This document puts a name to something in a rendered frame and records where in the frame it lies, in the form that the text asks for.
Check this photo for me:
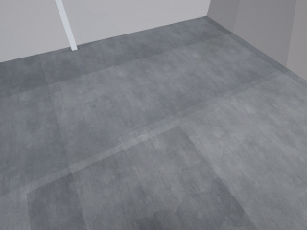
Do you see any panel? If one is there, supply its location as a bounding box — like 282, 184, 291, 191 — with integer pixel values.
55, 0, 78, 51

